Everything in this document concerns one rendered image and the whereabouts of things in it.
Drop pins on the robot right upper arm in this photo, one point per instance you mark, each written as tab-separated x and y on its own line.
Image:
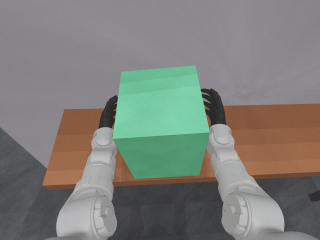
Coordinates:
248	216

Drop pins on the robot left forearm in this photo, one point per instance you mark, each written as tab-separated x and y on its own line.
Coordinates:
100	168

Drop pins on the left robot hand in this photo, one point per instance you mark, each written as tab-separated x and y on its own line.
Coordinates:
106	119

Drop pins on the right robot hand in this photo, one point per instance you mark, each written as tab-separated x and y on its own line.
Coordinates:
216	110

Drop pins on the robot right forearm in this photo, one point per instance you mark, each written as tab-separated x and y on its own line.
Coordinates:
228	168

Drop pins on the carton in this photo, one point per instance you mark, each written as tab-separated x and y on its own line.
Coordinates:
161	128

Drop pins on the robot left upper arm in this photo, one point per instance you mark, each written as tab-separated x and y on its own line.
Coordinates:
89	218

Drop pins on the table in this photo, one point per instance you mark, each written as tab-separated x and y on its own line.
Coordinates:
272	141

